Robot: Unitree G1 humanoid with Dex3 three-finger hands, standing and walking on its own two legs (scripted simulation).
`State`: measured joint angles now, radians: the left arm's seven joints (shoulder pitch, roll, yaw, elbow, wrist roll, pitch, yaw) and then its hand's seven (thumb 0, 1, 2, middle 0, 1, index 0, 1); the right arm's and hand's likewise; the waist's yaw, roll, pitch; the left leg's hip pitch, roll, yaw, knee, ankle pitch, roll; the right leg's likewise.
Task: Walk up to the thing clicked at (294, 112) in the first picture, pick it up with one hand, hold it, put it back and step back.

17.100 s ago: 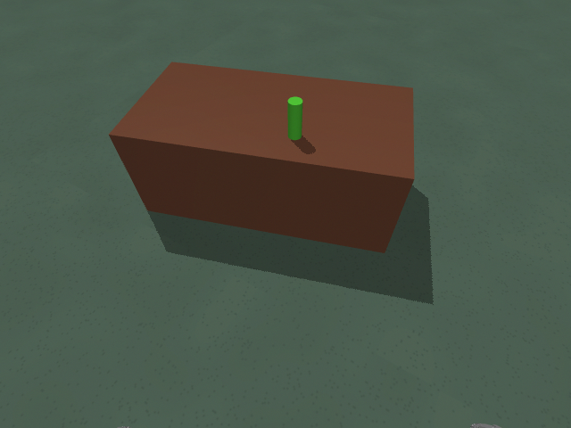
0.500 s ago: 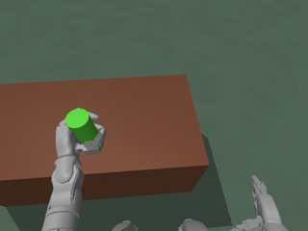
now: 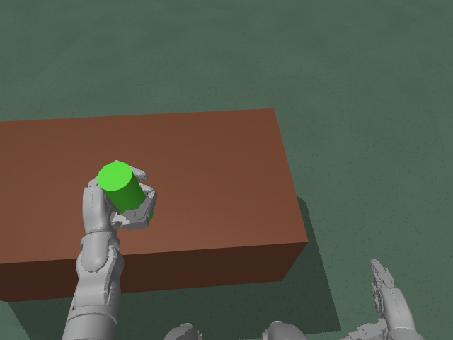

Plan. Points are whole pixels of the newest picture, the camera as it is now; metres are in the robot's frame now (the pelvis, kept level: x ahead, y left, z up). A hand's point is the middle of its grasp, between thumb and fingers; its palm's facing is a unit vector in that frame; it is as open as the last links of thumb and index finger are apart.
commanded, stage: hold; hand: left
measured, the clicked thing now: (129, 197) +0.33 +0.18 +0.06
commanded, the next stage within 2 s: crouch in 0.32 s
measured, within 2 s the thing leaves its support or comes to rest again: neither
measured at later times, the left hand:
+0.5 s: hand (135, 200) +0.33 +0.17 +0.05, palm faces +0.18 -0.98 +0.00, open 6.8 cm
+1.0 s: hand (145, 189) +0.41 +0.18 -0.03, palm faces +0.18 -0.98 +0.00, open 6.7 cm
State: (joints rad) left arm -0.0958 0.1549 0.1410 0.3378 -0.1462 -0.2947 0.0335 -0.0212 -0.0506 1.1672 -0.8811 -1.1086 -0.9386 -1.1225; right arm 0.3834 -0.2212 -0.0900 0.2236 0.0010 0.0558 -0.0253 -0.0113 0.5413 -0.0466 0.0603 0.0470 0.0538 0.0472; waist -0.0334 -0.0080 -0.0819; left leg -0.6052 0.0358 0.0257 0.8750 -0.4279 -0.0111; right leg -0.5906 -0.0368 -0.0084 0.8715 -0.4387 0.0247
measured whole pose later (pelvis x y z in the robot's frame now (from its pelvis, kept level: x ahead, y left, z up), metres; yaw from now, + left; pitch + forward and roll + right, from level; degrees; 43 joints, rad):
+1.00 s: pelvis -0.02 +0.00 -0.04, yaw +0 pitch +18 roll -1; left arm -0.50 0.30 0.31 0.91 -0.10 -0.54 0.00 -0.02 -0.04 1.15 -0.88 -1.10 -0.94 -1.12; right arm 0.40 -0.25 -0.07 0.02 -0.05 0.03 0.04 -0.01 0.56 -0.04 0.06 0.05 0.06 0.05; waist -0.15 -0.05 -0.09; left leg -0.94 0.05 0.00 1.10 -0.48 -0.01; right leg -0.91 -0.03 -0.02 1.08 -0.49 0.02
